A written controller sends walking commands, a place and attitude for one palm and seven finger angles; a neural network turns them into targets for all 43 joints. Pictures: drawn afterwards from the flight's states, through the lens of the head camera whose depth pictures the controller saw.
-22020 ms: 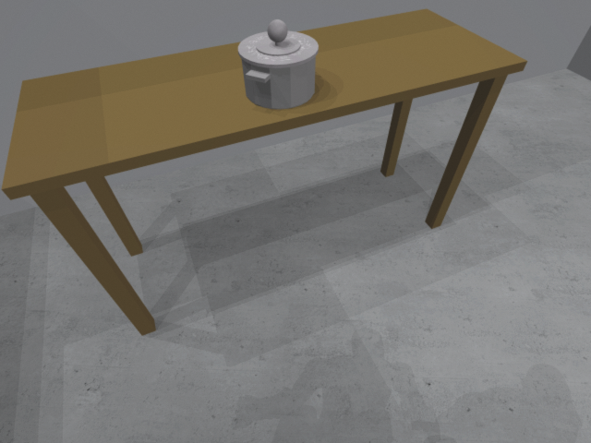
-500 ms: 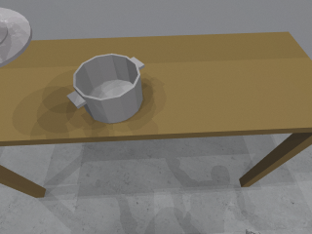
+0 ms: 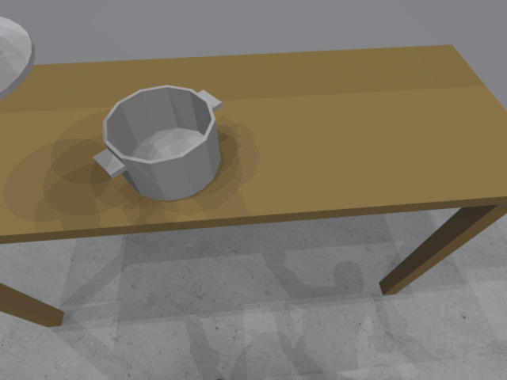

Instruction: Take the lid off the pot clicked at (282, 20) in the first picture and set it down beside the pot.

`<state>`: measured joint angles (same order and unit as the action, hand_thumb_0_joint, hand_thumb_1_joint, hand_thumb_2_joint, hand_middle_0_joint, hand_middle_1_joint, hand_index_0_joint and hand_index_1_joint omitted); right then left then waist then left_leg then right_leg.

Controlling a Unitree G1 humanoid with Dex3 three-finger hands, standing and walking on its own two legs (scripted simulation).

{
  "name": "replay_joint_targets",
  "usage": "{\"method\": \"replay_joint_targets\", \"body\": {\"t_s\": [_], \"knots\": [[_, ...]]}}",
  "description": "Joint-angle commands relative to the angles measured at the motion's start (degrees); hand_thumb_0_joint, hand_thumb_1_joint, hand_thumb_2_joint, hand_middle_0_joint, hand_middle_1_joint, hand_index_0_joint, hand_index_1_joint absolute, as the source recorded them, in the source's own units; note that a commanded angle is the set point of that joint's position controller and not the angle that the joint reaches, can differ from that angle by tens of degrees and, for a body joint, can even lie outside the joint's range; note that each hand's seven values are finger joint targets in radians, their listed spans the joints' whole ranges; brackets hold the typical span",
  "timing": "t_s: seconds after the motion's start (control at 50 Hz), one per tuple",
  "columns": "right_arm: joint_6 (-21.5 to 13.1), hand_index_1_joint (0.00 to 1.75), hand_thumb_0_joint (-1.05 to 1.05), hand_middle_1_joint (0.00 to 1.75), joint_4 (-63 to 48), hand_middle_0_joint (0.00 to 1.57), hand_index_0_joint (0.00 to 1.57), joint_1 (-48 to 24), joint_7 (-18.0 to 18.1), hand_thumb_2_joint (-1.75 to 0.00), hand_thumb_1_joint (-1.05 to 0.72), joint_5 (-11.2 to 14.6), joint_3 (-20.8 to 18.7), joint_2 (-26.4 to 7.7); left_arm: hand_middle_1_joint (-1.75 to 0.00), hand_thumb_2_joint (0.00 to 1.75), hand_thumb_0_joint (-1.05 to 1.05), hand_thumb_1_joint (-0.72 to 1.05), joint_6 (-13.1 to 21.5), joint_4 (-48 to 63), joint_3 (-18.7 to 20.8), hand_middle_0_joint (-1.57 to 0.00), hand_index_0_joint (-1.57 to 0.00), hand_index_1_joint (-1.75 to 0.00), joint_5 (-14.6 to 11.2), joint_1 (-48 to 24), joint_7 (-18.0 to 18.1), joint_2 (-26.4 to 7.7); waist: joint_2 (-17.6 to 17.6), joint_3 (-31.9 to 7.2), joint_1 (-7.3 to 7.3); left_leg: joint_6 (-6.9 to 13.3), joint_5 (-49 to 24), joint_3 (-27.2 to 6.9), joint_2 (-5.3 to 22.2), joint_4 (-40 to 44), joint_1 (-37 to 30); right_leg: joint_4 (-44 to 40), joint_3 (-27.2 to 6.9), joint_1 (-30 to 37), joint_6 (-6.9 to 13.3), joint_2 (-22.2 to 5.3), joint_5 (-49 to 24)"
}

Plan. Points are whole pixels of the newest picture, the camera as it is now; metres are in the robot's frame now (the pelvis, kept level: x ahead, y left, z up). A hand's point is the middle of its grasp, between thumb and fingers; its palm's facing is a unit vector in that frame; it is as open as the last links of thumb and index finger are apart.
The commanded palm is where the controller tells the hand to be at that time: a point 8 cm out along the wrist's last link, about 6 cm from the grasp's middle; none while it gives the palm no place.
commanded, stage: lower the lid onto the table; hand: left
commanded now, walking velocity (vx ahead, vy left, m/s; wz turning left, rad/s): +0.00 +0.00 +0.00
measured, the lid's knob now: out of the picture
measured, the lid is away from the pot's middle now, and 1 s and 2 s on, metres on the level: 0.23 0.24 0.23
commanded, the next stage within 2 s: none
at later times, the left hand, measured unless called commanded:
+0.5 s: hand out of the picture +0.47 +0.35 +0.25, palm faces -0.27 -0.21 -0.94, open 6.5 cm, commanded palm +0.48 +0.36 +0.33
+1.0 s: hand out of the picture +0.46 +0.35 +0.22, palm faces -0.31 -0.22 -0.92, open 6.5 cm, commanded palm +0.48 +0.36 +0.30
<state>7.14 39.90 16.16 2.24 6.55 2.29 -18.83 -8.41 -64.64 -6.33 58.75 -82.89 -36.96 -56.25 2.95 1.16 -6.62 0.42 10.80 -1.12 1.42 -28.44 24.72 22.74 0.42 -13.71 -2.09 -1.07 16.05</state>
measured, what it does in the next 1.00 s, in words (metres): stands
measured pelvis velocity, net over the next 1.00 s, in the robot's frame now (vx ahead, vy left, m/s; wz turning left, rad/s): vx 0.01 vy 0.00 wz -0.01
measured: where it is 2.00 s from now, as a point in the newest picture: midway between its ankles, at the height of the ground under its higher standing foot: outside the picture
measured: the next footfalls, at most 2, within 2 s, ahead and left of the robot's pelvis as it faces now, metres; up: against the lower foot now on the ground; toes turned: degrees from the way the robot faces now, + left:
none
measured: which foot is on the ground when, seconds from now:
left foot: down 0.00-1.00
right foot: down 0.00-1.00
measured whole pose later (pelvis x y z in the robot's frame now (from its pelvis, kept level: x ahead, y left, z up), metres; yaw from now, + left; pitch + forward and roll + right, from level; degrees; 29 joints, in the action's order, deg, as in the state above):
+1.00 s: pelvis +0.01 +0.00 +0.00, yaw +0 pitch +9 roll -2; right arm 6.9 39.6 17.2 1.8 6.2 1.8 -18.4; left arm -7.0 -67.4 -4.0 57.9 -75.2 -34.1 -55.1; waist 2.5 -0.4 -7.0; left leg 0.4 12.6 -1.0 1.8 -31.1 27.4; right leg 24.8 0.2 -16.2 -2.1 -0.7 17.4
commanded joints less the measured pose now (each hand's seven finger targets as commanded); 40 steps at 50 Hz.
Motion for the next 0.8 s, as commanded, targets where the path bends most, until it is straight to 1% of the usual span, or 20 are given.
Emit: {"method": "replay_joint_targets", "body": {"t_s": [0.0,0.02,0.1,0.14,0.16,0.18,0.22,0.26,0.28,0.32,0.36,0.38,0.56,0.58,0.6,0.66,0.68,0.7,0.74,0.78], "knots": [[-1.5,0.3,0.0,0.3,-4.1,0.2,0.2,3.7,0.0,-0.9,-0.9,-0.1,-2.8,-9.3,-1.05,0.99,0.0,0.67,-2.0,8.3,1.2,-0.73,-0.93,-1.12,1.6,-29.1,3.2,-15.0,4.0,-23.4,-0.2,4.4,-16.5,2.9,-3.2,-0.4,-19.8,-1.4,3.6,-1.0,2.7,4.8,-18.9],[-1.6,0.3,0.0,0.3,-3.7,0.2,0.2,3.7,0.0,-0.9,-0.9,0.1,-3.0,-9.4,-1.05,0.99,0.0,0.67,-2.5,8.8,-0.9,-0.73,-0.93,-1.12,1.2,-30.4,3.1,-12.6,4.6,-22.0,-0.65,4.2,-15.1,2.6,-2.9,0.2,-20.3,-1.9,3.9,-2.5,2.8,4.8,-17.1],[-2.4,0.3,0.0,0.3,-3.8,0.2,0.2,4.8,0.3,-0.9,-0.9,-0.4,-3.3,-9.4,-1.05,0.99,0.0,0.67,-2.5,13.6,2.1,-0.73,-0.93,-1.12,2.1,-33.7,4.0,-15.9,7.3,-28.6,0.03,4.7,-21.7,2.1,-2.8,-1.4,-24.9,-1.0,3.5,-1.4,2.8,5.0,-19.7],[-2.7,0.3,0.0,0.3,-3.4,0.2,0.2,5.5,0.4,-0.9,-0.9,-0.3,-3.2,-9.3,-1.05,0.99,0.0,0.67,-2.7,8.8,0.6,-0.73,-0.93,-1.12,2.1,-29.9,4.0,-14.0,5.7,-24.9,-0.66,4.4,-18.5,2.2,-2.8,-1.1,-22.8,-1.6,3.8,-3.0,2.7,5.1,-17.6],[-3.0,0.3,0.0,0.3,-3.7,0.2,0.2,5.7,0.4,-0.9,-0.9,-0.2,-3.0,-9.5,-1.05,0.99,0.0,0.67,-2.1,9.2,1.1,-0.73,-0.93,-1.12,1.2,-27.7,3.7,-14.4,4.9,-25.3,-0.1,4.4,-20.1,2.5,-2.6,-1.1,-22.5,-1.6,3.8,-1.9,2.8,4.8,-19.6],[-2.6,0.3,0.0,0.3,-3.5,0.2,0.2,5.1,0.2,-0.9,-0.9,-0.4,-3.2,-9.7,-1.05,0.99,0.0,0.67,-2.2,12.5,3.4,-0.73,-0.93,-1.12,1.9,-30.8,4.2,-17.6,6.2,-27.8,0.28,4.4,-21.3,2.4,-2.7,-1.4,-23.3,-0.9,3.2,-0.9,2.6,4.8,-20.3],[-2.7,0.3,0.0,0.3,-3.8,0.2,0.2,5.2,0.2,-0.9,-0.9,-0.5,-3.6,-9.4,-1.05,0.99,0.0,0.67,-2.3,15.3,2.0,-0.73,-0.93,-1.12,1.9,-33.4,4.4,-15.5,10.4,-29.4,0.05,4.4,-25.0,1.9,-2.5,-2.1,-26.2,-0.6,3.5,-2.7,2.8,4.9,-20.3],[-3.1,0.3,0.0,0.3,-3.8,0.2,0.2,6.4,0.2,-0.9,-0.9,-0.4,-3.4,-9.1,-1.05,0.99,0.0,0.67,-2.0,10.1,1.1,-0.73,-0.93,-1.12,1.1,-26.6,4.0,-13.3,7.2,-26.8,-0.22,4.4,-26.4,1.9,-2.3,-2.5,-25.1,-1.1,4.0,-3.4,2.9,5.0,-21.1],[-2.7,0.3,0.0,0.3,-3.4,0.2,0.2,5.8,0.1,-0.9,-0.9,-0.4,-3.4,-9.5,-1.05,0.99,0.0,0.67,-2.2,11.2,2.7,-0.73,-0.93,-1.12,1.6,-28.2,4.3,-15.5,6.6,-26.3,-0.16,4.2,-24.1,1.9,-2.3,-2.2,-24.3,-0.9,3.6,-3.3,2.5,5.1,-20.0],[-2.7,0.3,0.0,0.3,-3.4,0.2,0.2,5.8,0.0,-0.9,-0.9,-0.4,-3.5,-9.4,-1.05,0.99,0.0,0.67,-2.3,10.1,0.6,-0.73,-0.93,-1.12,1.3,-28.4,4.4,-12.8,6.7,-24.7,-0.66,4.3,-21.3,1.9,-2.5,-2.0,-23.5,-1.0,3.9,-4.6,2.7,5.1,-18.2],[-2.9,0.3,0.0,0.3,-3.6,0.2,0.2,5.7,0.2,-0.9,-0.9,-0.4,-3.5,-9.5,-1.05,0.99,0.0,0.67,-1.9,12.1,0.5,-0.73,-0.93,-1.12,0.5,-28.1,4.3,-12.5,8.4,-26.6,-0.32,4.3,-23.6,2.0,-2.2,-2.2,-24.9,-0.9,3.9,-4.3,3.0,4.8,-19.3],[-2.7,0.3,0.0,0.3,-3.5,0.2,0.2,5.4,0.1,-0.9,-0.9,-0.6,-3.6,-9.5,-1.05,0.99,0.0,0.67,-1.9,16.1,2.5,-0.73,-0.93,-1.12,1.1,-31.8,4.8,-15.4,9.6,-29.4,-0.01,4.3,-25.2,1.5,-2.3,-2.6,-26.5,-0.5,3.6,-3.7,2.8,5.1,-19.7],[-2.4,0.3,0.0,0.3,-4.0,0.2,0.2,5.9,0.0,-0.9,-0.9,-0.4,-3.5,-9.4,-1.05,0.99,0.0,0.67,-0.3,10.1,3.7,-0.73,-0.93,-1.12,0.5,-24.6,4.9,-15.8,7.1,-27.6,-0.1,4.5,-26.3,2.4,-2.5,-3.7,-23.3,0.2,3.3,-3.0,2.7,4.7,-23.2],[-1.9,0.3,0.0,0.3,-3.9,0.2,0.2,5.5,-0.2,-0.9,-0.9,-0.6,-3.5,-9.6,-1.05,0.99,0.0,0.67,-0.3,12.3,5.9,-0.73,-0.93,-1.12,1.1,-26.5,5.4,-18.9,6.8,-29.0,0.16,4.5,-25.6,2.3,-2.6,-3.6,-23.2,0.5,3.0,-1.9,2.3,4.8,-22.9],[-1.8,0.3,0.0,0.3,-4.2,0.2,0.2,5.5,-0.1,-0.9,-0.9,-0.5,-3.6,-9.5,-1.05,0.99,0.0,0.67,-0.1,11.0,6.0,-0.73,-0.93,-1.12,1.3,-25.9,5.5,-18.8,6.4,-29.0,-0.05,4.6,-25.5,2.5,-2.8,-3.9,-22.7,0.8,3.0,-2.0,2.3,4.8,-23.1],[-1.8,0.3,0.0,0.3,-4.6,0.2,0.2,5.3,-0.2,-0.9,-0.9,-0.4,-3.8,-9.3,-1.05,0.99,0.0,0.67,0.3,14.4,4.3,-0.73,-0.93,-1.12,-0.1,-26.2,5.2,-15.8,9.0,-29.7,0.12,4.5,-29.9,2.0,-1.9,-4.1,-25.8,0.6,3.4,-3.6,2.6,4.6,-23.6],[-1.5,0.3,0.0,0.3,-4.5,0.2,0.2,5.5,-0.4,-0.9,-0.9,-0.7,-3.9,-9.5,-1.05,0.99,0.0,0.67,0.3,16.4,6.7,-0.73,-0.93,-1.12,0.6,-27.3,5.7,-18.7,9.7,-32.1,0.52,4.5,-31.4,1.3,-2.0,-4.5,-27.0,1.3,3.2,-3.2,2.4,4.9,-23.2],[-1.7,0.3,0.0,0.3,-4.7,0.2,0.2,5.6,-0.3,-0.9,-0.9,-0.7,-4.0,-9.1,-1.05,0.99,0.0,0.67,0.4,14.7,5.8,-0.73,-0.93,-1.12,0.9,-26.0,5.8,-17.1,10.1,-31.5,0.15,4.7,-31.2,1.4,-2.2,-4.8,-27.1,1.2,3.2,-4.4,2.5,5.0,-22.4],[-1.4,0.3,0.0,0.3,-4.4,0.2,0.2,5.7,-0.5,-0.9,-0.9,-0.4,-3.9,-9.3,-1.05,0.99,0.0,0.67,0.4,9.2,5.4,-0.73,-0.93,-1.12,0.5,-21.3,5.7,-16.1,5.8,-26.5,-0.25,4.4,-25.3,2.0,-2.4,-4.2,-22.9,0.8,3.4,-4.9,2.3,5.0,-20.5],[-0.9,0.3,0.0,0.3,-4.6,0.2,0.2,5.0,-0.6,-0.9,-0.9,-0.4,-3.8,-9.5,-1.05,0.99,0.0,0.67,0.7,9.7,4.5,-0.73,-0.93,-1.12,0.0,-21.1,5.6,-15.4,5.4,-26.2,-0.38,4.4,-23.9,2.4,-2.5,-3.8,-21.7,0.7,3.2,-4.4,2.3,4.8,-20.9]]}}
